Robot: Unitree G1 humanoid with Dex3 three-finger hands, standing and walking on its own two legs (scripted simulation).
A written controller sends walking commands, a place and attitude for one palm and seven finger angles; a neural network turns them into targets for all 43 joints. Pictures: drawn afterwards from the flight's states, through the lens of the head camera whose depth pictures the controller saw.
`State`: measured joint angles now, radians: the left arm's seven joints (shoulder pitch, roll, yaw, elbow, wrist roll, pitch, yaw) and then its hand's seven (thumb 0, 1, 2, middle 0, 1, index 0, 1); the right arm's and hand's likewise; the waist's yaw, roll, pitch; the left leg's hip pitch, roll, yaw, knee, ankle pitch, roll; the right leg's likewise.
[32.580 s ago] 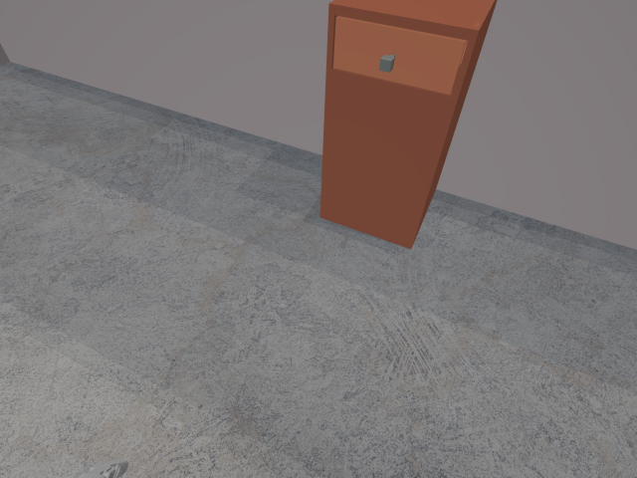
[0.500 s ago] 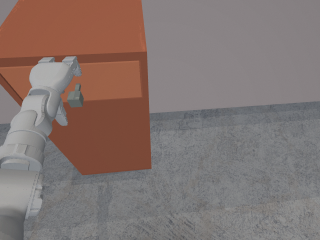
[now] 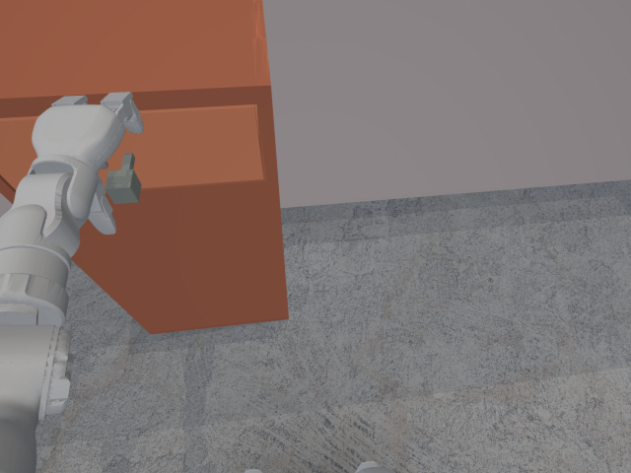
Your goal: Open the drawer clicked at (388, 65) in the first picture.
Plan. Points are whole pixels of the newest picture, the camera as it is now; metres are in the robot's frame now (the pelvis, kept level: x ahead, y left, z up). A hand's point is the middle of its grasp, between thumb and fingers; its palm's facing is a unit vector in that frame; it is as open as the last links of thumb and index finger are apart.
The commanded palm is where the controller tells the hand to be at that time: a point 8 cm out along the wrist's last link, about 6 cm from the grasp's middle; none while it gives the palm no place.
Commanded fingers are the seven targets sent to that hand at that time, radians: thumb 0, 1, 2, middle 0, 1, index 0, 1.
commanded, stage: re-aim the fingers above the handle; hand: left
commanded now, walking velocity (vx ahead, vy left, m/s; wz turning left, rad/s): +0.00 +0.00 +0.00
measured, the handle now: (125, 176) +0.52 +0.26 +0.03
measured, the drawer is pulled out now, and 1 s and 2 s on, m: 0.00 0.00 0.00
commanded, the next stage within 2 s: lower the fingers behind the handle in 0.58 s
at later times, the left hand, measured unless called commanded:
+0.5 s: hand (93, 180) +0.46 +0.27 +0.08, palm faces -0.07 -0.02 -1.00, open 13.8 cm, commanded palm +0.46 +0.29 +0.15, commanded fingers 0.00 -0.50 0.30 -0.30 -1.20 -0.30 -1.20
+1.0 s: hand (74, 183) +0.47 +0.30 +0.07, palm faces -0.13 +0.02 -0.99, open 13.8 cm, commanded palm +0.46 +0.30 +0.12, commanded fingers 0.00 -0.50 0.30 -0.30 -1.20 -0.30 -1.20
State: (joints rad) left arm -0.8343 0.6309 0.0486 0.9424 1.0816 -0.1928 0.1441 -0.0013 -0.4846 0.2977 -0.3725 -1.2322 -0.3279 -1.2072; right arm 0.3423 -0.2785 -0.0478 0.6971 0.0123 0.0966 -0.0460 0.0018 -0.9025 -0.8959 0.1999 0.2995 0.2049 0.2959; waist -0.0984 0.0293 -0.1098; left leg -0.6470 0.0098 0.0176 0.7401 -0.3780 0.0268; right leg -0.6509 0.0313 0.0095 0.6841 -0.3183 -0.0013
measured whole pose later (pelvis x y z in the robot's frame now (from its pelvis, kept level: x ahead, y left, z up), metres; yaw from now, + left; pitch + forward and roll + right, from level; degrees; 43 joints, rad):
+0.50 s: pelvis +0.00 +0.00 +0.00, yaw +1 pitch +15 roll -2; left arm -0.82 0.65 0.01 0.95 1.06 -0.22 0.09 0.00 -0.49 0.30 -0.32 -1.20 -0.33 -1.21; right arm 0.32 -0.28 -0.04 0.69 0.03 0.09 -0.06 0.00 -0.90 -0.90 0.20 0.30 0.21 0.30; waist -0.09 0.02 -0.10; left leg -0.63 0.01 0.00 0.73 -0.37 0.02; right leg -0.62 0.03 -0.01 0.67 -0.31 0.00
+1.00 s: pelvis -0.01 +0.01 +0.00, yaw -1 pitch +17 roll -1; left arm -0.89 0.71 0.04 1.11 1.10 -0.14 0.11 0.00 -0.49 0.30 -0.32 -1.20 -0.31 -1.21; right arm 0.37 -0.26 -0.02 0.67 0.03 0.10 -0.05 0.00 -0.90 -0.90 0.20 0.30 0.21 0.30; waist -0.12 0.03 -0.10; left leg -0.68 0.01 0.04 0.75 -0.36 0.04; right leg -0.69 0.03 0.03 0.69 -0.29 0.01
